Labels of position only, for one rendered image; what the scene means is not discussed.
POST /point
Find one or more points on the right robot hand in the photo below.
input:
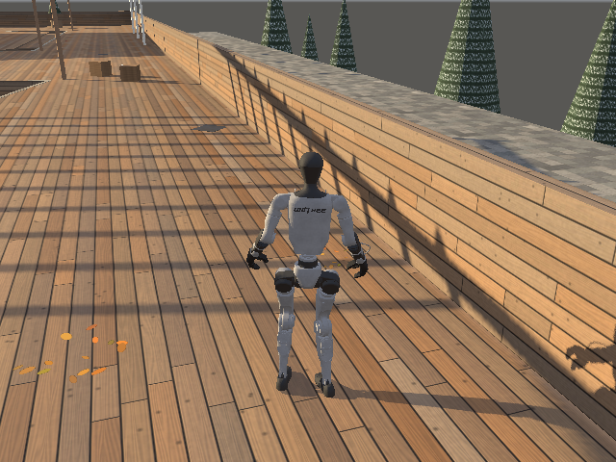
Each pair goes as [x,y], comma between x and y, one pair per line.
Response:
[354,265]

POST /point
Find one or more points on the robot right thigh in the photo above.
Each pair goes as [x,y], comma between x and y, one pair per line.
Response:
[325,297]

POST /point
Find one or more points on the robot right forearm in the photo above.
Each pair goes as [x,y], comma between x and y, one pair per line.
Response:
[357,251]

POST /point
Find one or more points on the robot left forearm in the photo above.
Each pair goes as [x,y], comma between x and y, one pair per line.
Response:
[258,247]

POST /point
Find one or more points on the robot right upper arm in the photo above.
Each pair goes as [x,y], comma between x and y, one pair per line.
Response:
[339,203]

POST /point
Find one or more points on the robot left thigh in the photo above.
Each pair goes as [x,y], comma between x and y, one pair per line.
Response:
[284,282]

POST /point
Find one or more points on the robot thigh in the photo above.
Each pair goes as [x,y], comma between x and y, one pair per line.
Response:
[325,297]
[284,282]

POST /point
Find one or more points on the left robot hand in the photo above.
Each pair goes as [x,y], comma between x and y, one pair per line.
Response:
[250,259]

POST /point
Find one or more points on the robot left upper arm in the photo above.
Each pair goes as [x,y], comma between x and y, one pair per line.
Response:
[279,202]

